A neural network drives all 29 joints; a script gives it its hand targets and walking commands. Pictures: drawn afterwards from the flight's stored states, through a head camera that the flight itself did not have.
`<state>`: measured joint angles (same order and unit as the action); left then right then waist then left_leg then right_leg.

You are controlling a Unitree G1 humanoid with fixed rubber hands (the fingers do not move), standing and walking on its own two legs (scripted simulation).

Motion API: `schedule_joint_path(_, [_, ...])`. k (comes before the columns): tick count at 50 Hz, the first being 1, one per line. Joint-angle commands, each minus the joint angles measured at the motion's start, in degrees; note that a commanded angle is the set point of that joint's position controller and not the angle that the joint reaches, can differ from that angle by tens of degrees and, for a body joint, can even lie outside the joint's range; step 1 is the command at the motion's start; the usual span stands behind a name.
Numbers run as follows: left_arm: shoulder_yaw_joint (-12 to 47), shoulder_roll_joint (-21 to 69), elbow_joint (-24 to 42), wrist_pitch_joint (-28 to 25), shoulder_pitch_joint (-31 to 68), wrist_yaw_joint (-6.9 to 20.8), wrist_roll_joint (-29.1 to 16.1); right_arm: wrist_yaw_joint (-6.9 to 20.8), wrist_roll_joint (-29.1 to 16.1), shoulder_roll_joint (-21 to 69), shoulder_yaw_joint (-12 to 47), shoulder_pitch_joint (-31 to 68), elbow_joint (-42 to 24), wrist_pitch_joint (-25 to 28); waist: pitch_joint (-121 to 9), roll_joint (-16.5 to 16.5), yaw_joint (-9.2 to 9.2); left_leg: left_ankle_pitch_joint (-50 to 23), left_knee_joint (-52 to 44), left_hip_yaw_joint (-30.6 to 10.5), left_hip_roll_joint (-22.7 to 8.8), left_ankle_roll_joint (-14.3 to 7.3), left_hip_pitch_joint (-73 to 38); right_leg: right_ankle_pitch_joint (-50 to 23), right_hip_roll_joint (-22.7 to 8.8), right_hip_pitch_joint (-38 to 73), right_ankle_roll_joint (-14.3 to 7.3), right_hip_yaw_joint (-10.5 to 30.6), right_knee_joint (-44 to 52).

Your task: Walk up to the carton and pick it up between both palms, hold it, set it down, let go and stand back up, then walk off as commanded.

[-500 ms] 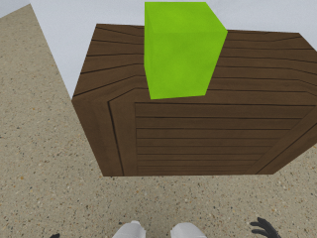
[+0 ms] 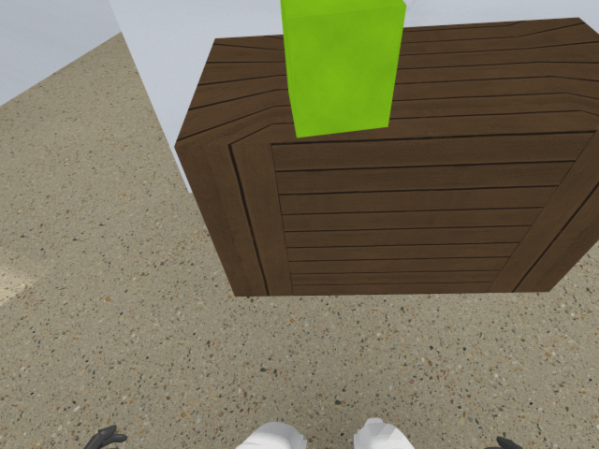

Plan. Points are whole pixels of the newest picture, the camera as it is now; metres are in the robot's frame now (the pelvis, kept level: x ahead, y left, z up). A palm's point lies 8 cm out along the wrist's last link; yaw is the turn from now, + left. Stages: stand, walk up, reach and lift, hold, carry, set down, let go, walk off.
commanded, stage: walk off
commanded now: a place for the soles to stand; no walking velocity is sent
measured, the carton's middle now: (335, 57) +0.86 -0.03 +0.10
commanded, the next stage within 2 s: stand in 1.38 s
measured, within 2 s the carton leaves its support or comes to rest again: neither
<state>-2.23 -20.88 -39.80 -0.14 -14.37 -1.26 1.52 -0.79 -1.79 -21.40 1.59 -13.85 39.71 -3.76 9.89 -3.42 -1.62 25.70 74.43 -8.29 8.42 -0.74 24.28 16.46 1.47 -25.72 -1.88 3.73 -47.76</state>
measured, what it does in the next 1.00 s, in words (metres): steps on the spot: left foot, then right foot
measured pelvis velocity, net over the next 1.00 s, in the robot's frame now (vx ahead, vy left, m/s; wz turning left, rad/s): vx -0.03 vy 0.03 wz -0.01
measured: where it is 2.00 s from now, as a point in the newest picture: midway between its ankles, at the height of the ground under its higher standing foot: outside the picture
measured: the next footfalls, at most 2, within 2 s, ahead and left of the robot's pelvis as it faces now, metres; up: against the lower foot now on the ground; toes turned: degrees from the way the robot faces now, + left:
left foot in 0.08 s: +0.04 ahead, +0.14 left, +0.00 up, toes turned -4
right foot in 0.44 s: +0.02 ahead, -0.10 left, +0.00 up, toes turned +4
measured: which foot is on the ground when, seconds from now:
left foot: up 0.00-0.06, down 0.08-1.00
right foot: down 0.00-0.12, up 0.14-0.42, down 0.44-1.00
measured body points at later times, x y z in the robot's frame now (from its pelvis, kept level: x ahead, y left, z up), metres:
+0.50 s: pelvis -0.05 +0.01 +0.02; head -0.08 +0.03 +0.47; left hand +0.04 +0.32 -0.08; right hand +0.04 -0.28 -0.08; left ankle -0.04 +0.13 -0.69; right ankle -0.02 -0.11 -0.70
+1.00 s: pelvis -0.03 +0.03 +0.02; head -0.03 +0.04 +0.47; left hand +0.04 +0.34 -0.08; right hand +0.08 -0.25 -0.08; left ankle +0.00 +0.14 -0.69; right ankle -0.02 -0.11 -0.69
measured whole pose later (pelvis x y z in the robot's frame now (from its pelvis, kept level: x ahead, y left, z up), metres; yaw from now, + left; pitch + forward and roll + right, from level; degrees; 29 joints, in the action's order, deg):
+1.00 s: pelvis -0.03 +0.03 +0.02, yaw +0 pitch -3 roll -1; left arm -2.4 -21.0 -40.6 -3.0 -20.4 -0.9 1.5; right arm 0.2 -1.7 -20.8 1.6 -15.8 42.2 2.3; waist 3.1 -0.6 -1.7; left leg 19.2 41.1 -3.4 1.2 -0.8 18.9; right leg 20.9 2.1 -15.3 -0.4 4.4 -39.0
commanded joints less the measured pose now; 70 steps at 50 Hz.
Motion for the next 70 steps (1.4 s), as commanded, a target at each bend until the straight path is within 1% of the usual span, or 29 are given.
schedule_joint_path(1, [-6.6,-16.9,1.1,-0.9,-1.8,-0.6,0.6,1.1,3.7,-13.2,-8.4,-6.2,0.8,2.6,-10.8,17.8,0.06,12.8,-25.4,1.7,-4.4,-1.4,0.1,30.9,-13.8,9.8,-8.2,23.3,29.6])
schedule_joint_path(3, [-6.6,-17.5,-0.3,0.1,-0.7,-0.2,0.6,1.4,3.9,-12.3,-8.1,-10.8,3.3,3.4,-12.4,17.2,2.2,13.8,-41.6,3.9,-4.1,-3.8,-13.6,28.0,-11.1,3.1,-6.7,16.4,25.4])
schedule_joint_path(4, [-5.9,-15.0,-1.5,0.7,-2.3,-0.2,0.1,1.1,4.4,-12.4,-8.5,-14.3,5.1,3.9,-13.8,10.9,3.43,12.1,-49.0,2.0,-3.3,-4.8,-19.6,29.0,-7.6,-0.2,-4.2,12.0,17.8])
schedule_joint_path(5, [-5.4,-12.4,-2.2,1.0,-3.4,-0.2,-0.3,0.8,5.1,-13.9,-9.0,-14.7,5.6,4.1,-12.0,0.1,4.3,17.8,-55.0,-10.1,-8.4,-6.8,-22.2,27.6,-2.5,-9.3,-1.0,6.5,2.8])
schedule_joint_path(6, [-4.3,-9.8,0.1,0.1,0.6,-0.3,-0.9,0.5,5.3,-18.9,-9.6,-10.6,3.6,4.4,-5.6,-11.1,5.66,33.5,-61.3,-37.3,-24.1,-10.1,-12.6,20.3,6.7,-21.5,2.9,0.3,-13.0])
schedule_joint_path(7, [-6.1,-15.6,1.0,-1.0,4.7,-1.2,-0.6,0.3,5.1,-20.4,-8.9,-5.0,1.6,4.7,1.2,-4.4,5.98,37.2,-65.0,-47.8,-28.0,-15.0,1.1,17.7,3.9,-15.2,1.6,10.4,-13.6])
schedule_joint_path(8, [-5.8,-16.1,0.5,-1.7,4.2,-1.0,-0.8,0.0,5.6,-18.9,-8.1,-0.7,0.6,5.5,4.0,-1.4,3.28,29.4,-63.8,-43.4,-25.7,-13.0,5.2,11.2,1.0,-9.2,1.2,12.3,-11.6])
schedule_joint_path(9, [-5.5,-14.8,-1.5,-1.8,2.4,-0.7,-1.3,-0.3,5.7,-16.1,-7.4,2.4,0.2,6.2,3.6,1.8,1.28,16.2,-59.1,-32.0,-21.0,-8.4,2.5,8.7,0.7,-7.3,1.1,12.2,-10.9])
schedule_joint_path(11, [-5.2,-13.2,-2.6,-2.2,-2.1,0.5,-1.6,-0.3,5.3,-14.1,-7.2,2.6,0.0,6.9,-1.5,-1.6,0.18,3.1,-54.3,-20.9,-17.4,-5.2,-5.1,5.1,0.2,-6.6,1.9,7.9,-8.5])
schedule_joint_path(13, [-5.1,-13.3,-2.2,-2.7,-3.4,0.6,-1.6,0.0,4.9,-14.4,-7.4,-0.7,0.1,7.3,-4.3,-4.1,1.8,-3.7,-52.9,-20.8,-18.0,-6.5,-10.9,6.1,0.2,-6.1,1.9,6.1,-4.6])
schedule_joint_path(16, [-4.8,-13.3,-2.6,-3.0,-3.6,0.6,-1.3,0.4,4.9,-15.8,-8.1,-2.7,0.3,7.1,-4.2,-7.1,2.59,2.9,-54.8,-19.6,-18.6,-7.8,-9.5,5.7,-0.5,-2.7,1.3,2.9,0.6])
schedule_joint_path(21, [-5.1,-13.0,-3.3,-4.8,-8.3,0.6,-0.8,1.2,4.0,-15.3,-7.5,-0.4,-0.5,6.8,-2.5,-5.9,-0.75,4.0,-49.2,-12.4,-16.4,-8.5,-0.1,3.7,-1.0,12.4,-1.0,0.2,15.9])
schedule_joint_path(22, [-5.4,-13.7,-3.3,-5.1,-9.3,0.4,-0.6,1.1,3.8,-14.0,-7.2,-1.4,-0.3,6.8,-2.8,-2.6,-1.16,1.7,-44.7,-9.8,-14.3,-6.8,3.1,8.6,-2.2,16.1,-2.2,4.9,20.1])
schedule_joint_path(24, [-7.0,-19.7,-3.5,-5.8,-12.5,0.4,0.7,1.0,3.2,-10.3,-6.3,0.1,-0.8,7.0,0.7,12.1,-2.84,2.9,-25.2,2.9,-3.5,-1.6,16.8,29.1,-16.9,17.7,-7.9,34.3,36.2])
schedule_joint_path(26, [-6.9,-20.0,-2.5,-5.4,-8.4,0.4,0.2,0.7,3.6,-13.7,-7.8,-2.2,0.8,7.3,3.3,6.0,0.25,3.4,-19.2,2.2,-8.9,-1.1,14.2,24.4,-21.4,10.9,-13.1,35.5,35.3])
schedule_joint_path(30, [-5.4,-17.7,-2.3,-5.1,-8.1,0.4,0.1,1.1,2.9,-12.9,-7.8,-3.7,0.7,7.8,-2.3,9.0,1.26,2.1,-28.8,3.6,-9.8,-1.5,5.9,1.6,-16.7,11.8,-11.5,23.9,28.0])
schedule_joint_path(34, [-4.2,-14.9,-0.3,-3.7,-3.4,1.1,-0.8,0.7,4.1,-12.6,-8.1,-6.6,2.1,8.1,-6.1,9.2,3.88,-4.7,-45.9,3.8,-8.3,-3.6,-12.8,-0.9,-9.1,2.0,-6.3,12.6,18.7])
schedule_joint_path(36, [-3.2,-10.4,-0.3,-2.9,-3.6,1.1,-2.0,0.1,4.9,-16.8,-8.7,-5.2,1.4,8.4,-5.6,-5.5,3.64,8.9,-57.3,-21.7,-21.2,-7.4,-15.6,7.6,1.9,-7.7,0.4,3.9,4.2])
schedule_joint_path(37, [-4.1,-12.6,-1.8,-2.8,-6.3,0.8,-2.0,0.3,4.4,-17.7,-8.2,-2.4,0.8,8.3,-5.2,-4.2,1.74,16.0,-60.4,-28.5,-27.2,-11.6,-7.3,13.4,2.0,-1.7,0.6,1.5,-0.6])
schedule_joint_path(39, [-4.4,-13.6,-3.0,-3.2,-8.7,0.6,-1.5,0.5,4.5,-17.4,-7.4,1.9,0.5,8.0,-3.7,-2.7,-0.83,14.9,-57.9,-23.0,-25.1,-13.0,-1.3,11.4,-0.8,4.4,-0.4,0.4,0.1])
schedule_joint_path(43, [-4.3,-11.8,-3.5,-4.3,-9.3,0.9,-1.4,0.7,4.2,-14.1,-6.5,2.0,-0.3,7.5,-7.5,-2.3,-1.39,-8.6,-47.3,-8.4,-17.9,-8.2,-3.7,3.9,-1.3,12.6,-1.8,0.1,16.4])
schedule_joint_path(44, [-4.3,-12.5,-3.3,-4.5,-8.9,0.8,-1.2,0.7,3.9,-13.2,-6.3,1.4,0.0,7.4,-8.6,-0.1,-1.02,-11.5,-44.3,-5.7,-16.0,-6.7,-2.5,0.8,-2.2,15.4,-2.4,3.1,18.8])
schedule_joint_path(46, [-4.7,-16.3,-2.7,-5.0,-7.8,0.4,-0.2,0.6,3.1,-10.7,-5.9,0.7,0.6,7.3,-8.1,7.8,-0.1,-10.4,-34.9,2.5,-8.3,-2.2,0.8,0.8,-11.0,14.1,-6.4,19.6,25.8])
schedule_joint_path(47, [-4.8,-17.2,-2.9,-4.8,-7.3,0.4,-0.1,0.4,3.4,-10.9,-6.3,1.5,1.1,7.2,-6.7,6.8,0.03,-5.5,-35.1,4.5,-7.5,-1.9,-0.4,0.8,-14.3,11.5,-9.5,21.6,25.9])
schedule_joint_path(50, [-3.8,-15.1,-2.4,-4.4,-4.0,0.6,-0.8,0.5,3.6,-11.9,-6.7,0.1,2.2,7.8,-7.6,4.7,1.93,-12.4,-41.4,1.6,-9.9,-2.8,-8.0,-6.4,-9.9,7.6,-7.2,14.9,20.5])
schedule_joint_path(55, [-3.0,-12.3,-2.9,-4.1,-5.4,0.5,-2.0,0.2,3.7,-13.5,-6.3,2.3,1.5,8.4,-11.9,0.9,-0.24,-24.1,-46.2,-9.8,-18.6,-7.6,-11.8,-8.9,-1.6,8.5,-1.7,2.1,9.4])
schedule_joint_path(63, [-3.6,-14.9,-2.9,-4.4,-3.1,0.7,-0.7,0.5,3.3,-11.5,-6.3,4.0,1.8,7.5,-10.3,5.0,0.66,-14.9,-40.2,1.8,-9.9,-2.9,-8.5,-5.1,-8.7,9.0,-6.8,13.7,21.7])
schedule_joint_path(69, [-2.7,-12.6,-2.7,-3.9,-1.5,0.9,-1.4,0.5,3.4,-12.4,-6.1,3.8,2.4,8.1,-10.3,2.5,0.72,-15.0,-47.6,-4.0,-14.1,-4.9,-11.1,-6.2,-3.7,7.6,-3.2,5.9,16.4])
schedule_joint_path(70, [-2.6,-11.3,-2.1,-3.6,2.5,0.7,-1.6,0.5,3.1,-12.8,-5.5,6.2,1.8,8.1,-8.9,1.7,1.62,-22.4,-46.6,-4.4,-14.8,-5.2,-9.9,-9.6,-4.5,9.8,-2.0,6.4,17.1])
